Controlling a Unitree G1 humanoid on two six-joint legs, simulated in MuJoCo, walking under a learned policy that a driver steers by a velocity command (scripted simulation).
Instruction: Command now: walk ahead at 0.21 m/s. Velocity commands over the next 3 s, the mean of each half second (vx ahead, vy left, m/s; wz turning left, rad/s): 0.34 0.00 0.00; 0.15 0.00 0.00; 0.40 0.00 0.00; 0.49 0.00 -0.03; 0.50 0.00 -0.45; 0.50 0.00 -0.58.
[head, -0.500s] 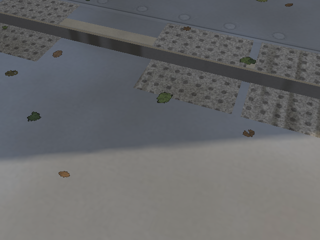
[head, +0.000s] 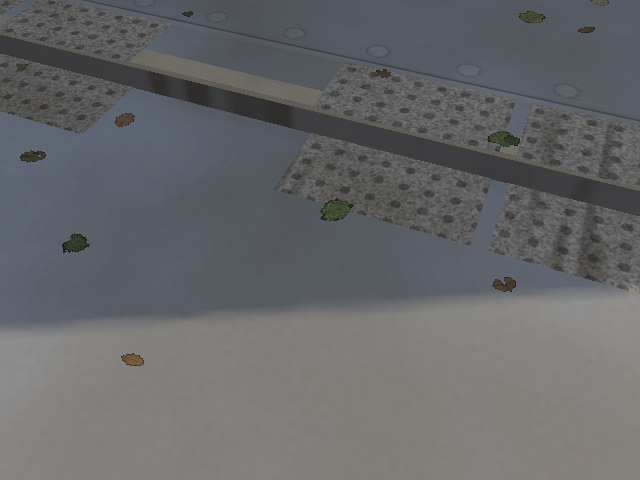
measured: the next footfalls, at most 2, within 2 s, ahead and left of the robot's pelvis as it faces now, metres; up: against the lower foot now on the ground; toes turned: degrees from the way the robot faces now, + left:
left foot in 0.20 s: +0.11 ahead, +0.15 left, +0.00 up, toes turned +2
right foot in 0.64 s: +0.41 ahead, -0.05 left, +0.00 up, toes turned -2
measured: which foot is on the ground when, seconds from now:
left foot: up 0.00-0.18, down 0.20-0.66, up 0.68-0.96, down 0.98-1.00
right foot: down 0.00-0.20, up 0.22-0.62, down 0.64-1.00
